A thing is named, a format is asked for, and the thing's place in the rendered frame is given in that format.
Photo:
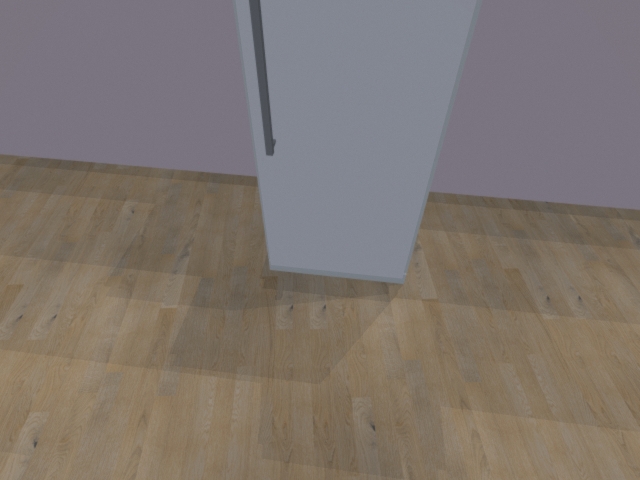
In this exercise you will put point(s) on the handle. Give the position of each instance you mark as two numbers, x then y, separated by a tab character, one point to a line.
257	29

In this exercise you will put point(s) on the fridge door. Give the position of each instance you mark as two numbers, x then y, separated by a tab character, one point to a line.
358	92

